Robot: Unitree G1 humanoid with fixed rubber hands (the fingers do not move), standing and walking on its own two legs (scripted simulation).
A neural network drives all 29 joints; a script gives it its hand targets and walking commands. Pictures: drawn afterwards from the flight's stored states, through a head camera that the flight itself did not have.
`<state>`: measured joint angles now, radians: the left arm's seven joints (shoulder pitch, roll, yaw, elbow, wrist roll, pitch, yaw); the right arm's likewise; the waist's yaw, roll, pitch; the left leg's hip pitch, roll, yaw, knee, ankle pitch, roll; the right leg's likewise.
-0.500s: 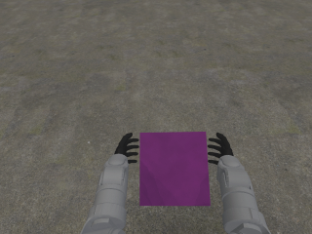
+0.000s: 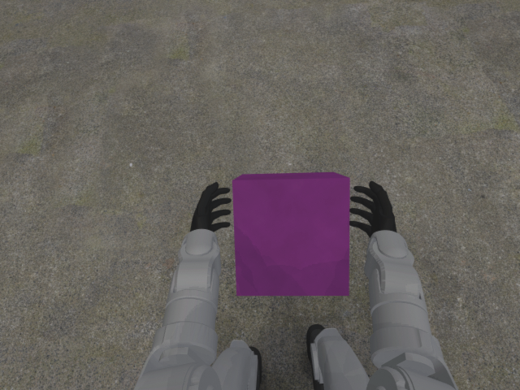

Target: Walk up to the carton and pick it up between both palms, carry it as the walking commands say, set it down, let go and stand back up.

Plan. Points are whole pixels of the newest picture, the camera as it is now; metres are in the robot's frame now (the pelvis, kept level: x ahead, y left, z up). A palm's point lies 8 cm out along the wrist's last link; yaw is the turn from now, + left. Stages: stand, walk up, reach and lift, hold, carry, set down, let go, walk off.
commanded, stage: set down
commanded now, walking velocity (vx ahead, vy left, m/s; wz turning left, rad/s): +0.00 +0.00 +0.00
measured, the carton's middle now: (289, 228) +0.39 -0.02 -0.17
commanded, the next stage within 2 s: none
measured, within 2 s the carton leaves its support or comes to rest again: neither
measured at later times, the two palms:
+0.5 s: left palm (210, 230) +0.38 +0.13 -0.13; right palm (361, 228) +0.38 -0.15 -0.13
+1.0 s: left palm (216, 233) +0.40 +0.13 -0.22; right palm (348, 233) +0.39 -0.15 -0.22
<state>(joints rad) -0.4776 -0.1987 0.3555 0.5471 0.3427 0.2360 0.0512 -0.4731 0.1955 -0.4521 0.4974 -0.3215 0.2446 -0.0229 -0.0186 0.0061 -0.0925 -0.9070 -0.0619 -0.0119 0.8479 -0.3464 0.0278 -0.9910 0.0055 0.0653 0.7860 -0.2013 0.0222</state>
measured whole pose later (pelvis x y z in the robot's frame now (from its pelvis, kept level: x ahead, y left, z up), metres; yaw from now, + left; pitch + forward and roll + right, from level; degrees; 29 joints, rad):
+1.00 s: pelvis -0.03 +0.00 -0.16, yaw +1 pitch +39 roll +0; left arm -0.80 -0.08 0.37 0.74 0.24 0.24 0.12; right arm -0.76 0.11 -0.46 0.65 -0.23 0.23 -0.13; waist -0.01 0.01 -0.24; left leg -1.68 -0.07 -0.01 1.57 -0.58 0.02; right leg -1.77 0.02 0.04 1.48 -0.40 0.03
